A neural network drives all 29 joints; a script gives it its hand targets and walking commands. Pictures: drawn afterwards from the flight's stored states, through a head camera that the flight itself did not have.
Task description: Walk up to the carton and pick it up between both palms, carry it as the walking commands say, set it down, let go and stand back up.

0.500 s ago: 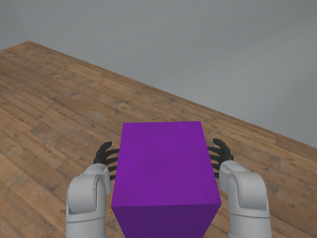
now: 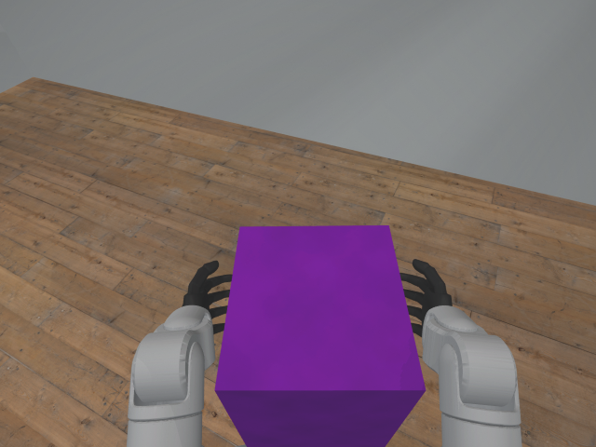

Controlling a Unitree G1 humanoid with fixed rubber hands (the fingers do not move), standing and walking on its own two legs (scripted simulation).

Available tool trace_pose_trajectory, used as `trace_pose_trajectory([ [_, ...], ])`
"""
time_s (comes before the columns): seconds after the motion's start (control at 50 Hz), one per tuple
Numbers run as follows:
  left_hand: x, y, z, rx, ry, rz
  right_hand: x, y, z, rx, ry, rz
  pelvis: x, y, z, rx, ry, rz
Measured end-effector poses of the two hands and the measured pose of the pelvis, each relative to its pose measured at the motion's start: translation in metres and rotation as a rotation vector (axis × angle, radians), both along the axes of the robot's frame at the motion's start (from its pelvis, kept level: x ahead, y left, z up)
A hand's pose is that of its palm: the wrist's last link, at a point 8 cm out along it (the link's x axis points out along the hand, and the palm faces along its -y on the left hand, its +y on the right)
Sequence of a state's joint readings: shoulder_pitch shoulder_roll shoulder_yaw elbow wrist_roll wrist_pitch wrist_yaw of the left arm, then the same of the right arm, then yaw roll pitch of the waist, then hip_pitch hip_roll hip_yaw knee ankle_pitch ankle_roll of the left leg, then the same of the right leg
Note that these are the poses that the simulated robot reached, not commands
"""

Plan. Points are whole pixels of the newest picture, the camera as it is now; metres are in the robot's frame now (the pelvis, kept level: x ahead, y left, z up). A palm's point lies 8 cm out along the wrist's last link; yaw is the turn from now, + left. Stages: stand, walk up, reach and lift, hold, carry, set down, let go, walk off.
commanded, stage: carry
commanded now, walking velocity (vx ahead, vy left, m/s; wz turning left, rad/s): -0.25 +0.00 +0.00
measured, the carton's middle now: (314, 341) +0.28 -0.01 -0.01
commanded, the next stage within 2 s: none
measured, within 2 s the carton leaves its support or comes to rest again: neither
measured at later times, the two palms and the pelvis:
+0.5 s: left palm out of the picture +0.06 +0.21 +0.07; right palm out of the picture +0.09 -0.08 +0.09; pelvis -0.19 +0.03 +0.00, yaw +4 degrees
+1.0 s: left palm out of the picture -0.12 +0.12 +0.10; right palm out of the picture -0.12 -0.17 +0.08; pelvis -0.39 -0.01 +0.01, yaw +1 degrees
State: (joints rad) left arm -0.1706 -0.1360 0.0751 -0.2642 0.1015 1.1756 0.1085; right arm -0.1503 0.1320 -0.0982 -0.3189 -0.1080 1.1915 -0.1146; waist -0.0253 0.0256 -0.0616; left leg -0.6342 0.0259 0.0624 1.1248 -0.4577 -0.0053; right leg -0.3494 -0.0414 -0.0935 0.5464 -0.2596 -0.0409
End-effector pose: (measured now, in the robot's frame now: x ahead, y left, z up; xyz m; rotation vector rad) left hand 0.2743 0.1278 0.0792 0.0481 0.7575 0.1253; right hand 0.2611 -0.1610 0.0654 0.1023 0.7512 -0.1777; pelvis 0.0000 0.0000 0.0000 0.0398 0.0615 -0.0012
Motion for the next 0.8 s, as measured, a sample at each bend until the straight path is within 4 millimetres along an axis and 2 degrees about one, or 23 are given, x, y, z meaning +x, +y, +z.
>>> trace_pose_trajectory([
  [0.08, -0.024, -0.001, 0.017, 0.006, -0.054, 0.019, -0.018, -0.001, 0.014, 0.011, -0.054, 0.015, -0.026, -0.004, 0.003, 0.026, 0.004, 0.009],
  [0.14, -0.045, 0.005, 0.022, -0.005, -0.079, 0.041, -0.032, 0.004, 0.022, 0.004, -0.079, 0.034, -0.046, -0.004, 0.003, 0.034, 0.012, 0.018],
  [0.24, -0.090, 0.024, 0.009, -0.036, -0.048, 0.083, -0.066, 0.023, 0.019, -0.027, -0.048, 0.076, -0.084, 0.002, 0.000, 0.025, 0.021, 0.040],
  [0.34, -0.143, 0.051, -0.010, -0.077, -0.054, 0.119, -0.108, 0.052, 0.013, -0.068, -0.053, 0.110, -0.132, 0.017, -0.012, -0.013, 0.022, 0.074],
  [0.4, -0.181, 0.067, -0.018, -0.091, -0.010, 0.140, -0.139, 0.068, 0.009, -0.096, -0.010, 0.145, -0.156, 0.026, -0.007, -0.046, 0.002, 0.073],
  [0.46, -0.207, 0.075, -0.013, -0.111, -0.003, 0.156, -0.164, 0.077, 0.017, -0.117, -0.002, 0.162, -0.177, 0.029, 0.001, -0.084, -0.013, 0.076],
  [0.52, -0.220, 0.079, -0.001, -0.129, -0.058, 0.160, -0.177, 0.081, 0.032, -0.123, -0.056, 0.156, -0.199, 0.031, 0.002, -0.101, -0.006, 0.066],
  [0.62, -0.240, 0.070, 0.009, -0.130, -0.093, 0.134, -0.206, 0.071, 0.040, -0.109, -0.091, 0.115, -0.236, 0.030, 0.001, -0.111, 0.020, 0.046],
  [0.72, -0.276, 0.046, 0.002, -0.084, -0.052, 0.077, -0.257, 0.046, 0.022, -0.073, -0.050, 0.064, -0.279, 0.023, -0.003, -0.103, 0.036, 0.025],
  [0.8, -0.311, 0.020, 0.000, -0.057, -0.058, 0.045, -0.302, 0.020, 0.010, -0.052, -0.056, 0.036, -0.317, 0.008, -0.011, -0.072, 0.028, 0.009],
])
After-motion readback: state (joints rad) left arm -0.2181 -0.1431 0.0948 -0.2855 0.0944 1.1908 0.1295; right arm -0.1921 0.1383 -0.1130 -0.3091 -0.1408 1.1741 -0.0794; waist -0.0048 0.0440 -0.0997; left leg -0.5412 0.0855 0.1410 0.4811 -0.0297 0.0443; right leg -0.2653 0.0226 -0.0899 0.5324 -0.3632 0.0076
